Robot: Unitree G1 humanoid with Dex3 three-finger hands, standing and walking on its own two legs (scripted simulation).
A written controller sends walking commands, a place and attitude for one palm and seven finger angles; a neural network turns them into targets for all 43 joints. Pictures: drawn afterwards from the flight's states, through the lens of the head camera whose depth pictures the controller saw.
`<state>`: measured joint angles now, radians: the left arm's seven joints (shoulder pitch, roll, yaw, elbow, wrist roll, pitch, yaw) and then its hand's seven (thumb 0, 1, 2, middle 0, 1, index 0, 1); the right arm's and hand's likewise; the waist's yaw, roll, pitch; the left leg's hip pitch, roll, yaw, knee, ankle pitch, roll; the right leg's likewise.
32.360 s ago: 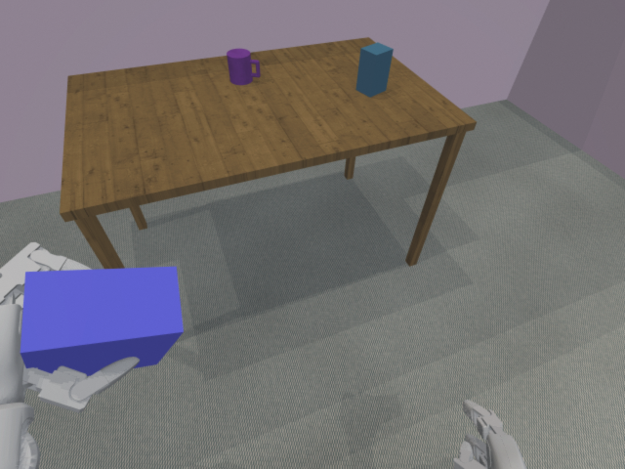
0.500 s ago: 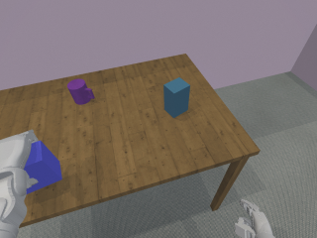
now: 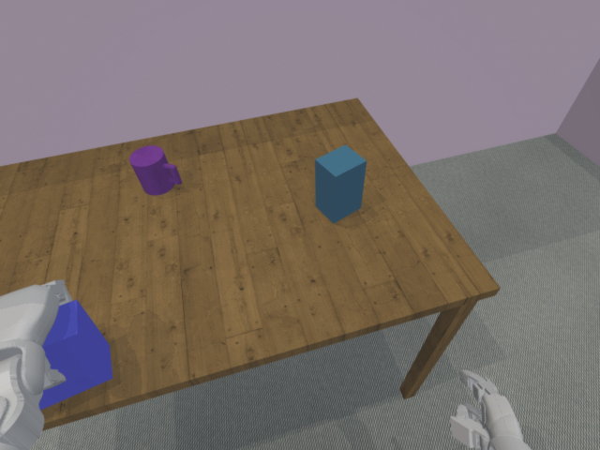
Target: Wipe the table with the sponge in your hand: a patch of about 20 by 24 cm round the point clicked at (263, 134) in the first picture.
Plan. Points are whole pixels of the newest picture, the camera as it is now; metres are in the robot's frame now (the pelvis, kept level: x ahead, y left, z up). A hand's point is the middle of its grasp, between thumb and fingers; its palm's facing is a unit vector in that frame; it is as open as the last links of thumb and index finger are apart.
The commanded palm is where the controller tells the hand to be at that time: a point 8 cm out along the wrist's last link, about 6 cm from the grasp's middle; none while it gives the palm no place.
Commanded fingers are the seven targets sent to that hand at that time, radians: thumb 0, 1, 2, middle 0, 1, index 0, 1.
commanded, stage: lower the sponge onto the table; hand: left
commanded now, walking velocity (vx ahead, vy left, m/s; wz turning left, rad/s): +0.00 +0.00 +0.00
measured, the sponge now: (49, 368) +0.19 +0.39 -0.03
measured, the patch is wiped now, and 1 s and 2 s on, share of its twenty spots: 0.00 0.05 0.20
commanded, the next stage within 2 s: wipe forward along the first lane in 0.90 s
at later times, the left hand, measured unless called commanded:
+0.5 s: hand (53, 349) +0.21 +0.37 +0.01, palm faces -0.14 -0.04 -0.99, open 10.2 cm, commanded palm +0.20 +0.36 +0.07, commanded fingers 0.00 0.10 1.30 -1.20 -1.60 -1.20 -1.60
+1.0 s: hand (73, 344) +0.22 +0.35 +0.00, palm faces -0.10 -0.02 -0.99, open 10.3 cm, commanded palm +0.20 +0.35 +0.04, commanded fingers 0.00 0.10 1.30 -1.20 -1.60 -1.20 -1.60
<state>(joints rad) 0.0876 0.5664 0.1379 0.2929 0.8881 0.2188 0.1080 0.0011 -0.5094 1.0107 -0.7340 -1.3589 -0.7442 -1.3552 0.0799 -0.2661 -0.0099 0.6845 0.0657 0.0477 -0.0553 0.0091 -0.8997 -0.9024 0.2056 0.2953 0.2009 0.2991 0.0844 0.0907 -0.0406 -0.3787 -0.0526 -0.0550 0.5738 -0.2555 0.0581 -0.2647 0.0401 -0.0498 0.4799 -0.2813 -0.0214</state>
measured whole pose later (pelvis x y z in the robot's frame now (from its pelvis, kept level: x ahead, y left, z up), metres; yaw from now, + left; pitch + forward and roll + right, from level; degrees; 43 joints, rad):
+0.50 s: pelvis -0.01 +0.01 -0.01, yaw +1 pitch +4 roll -3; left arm 0.08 0.54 0.11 0.30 0.96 0.09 0.16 0.00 -0.51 1.02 -0.72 -1.36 -0.73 -1.36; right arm 0.12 -0.26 -0.02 0.69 0.04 0.02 -0.07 0.01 -0.90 -0.90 0.21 0.30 0.20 0.30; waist 0.09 0.08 -0.04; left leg -0.44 -0.06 -0.06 0.64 -0.27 0.07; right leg -0.31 0.03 -0.06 0.53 -0.29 -0.01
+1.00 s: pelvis -0.01 +0.00 -0.01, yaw +0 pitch +5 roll -3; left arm 0.07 0.51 0.10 0.34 0.97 0.12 0.23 0.00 -0.52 1.03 -0.71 -1.36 -0.72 -1.36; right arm 0.13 -0.26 -0.02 0.68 0.06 0.05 -0.05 0.01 -0.90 -0.90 0.21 0.30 0.20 0.30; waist 0.08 0.08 -0.07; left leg -0.47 -0.05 -0.05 0.66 -0.28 0.06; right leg -0.36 0.04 -0.05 0.57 -0.31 -0.02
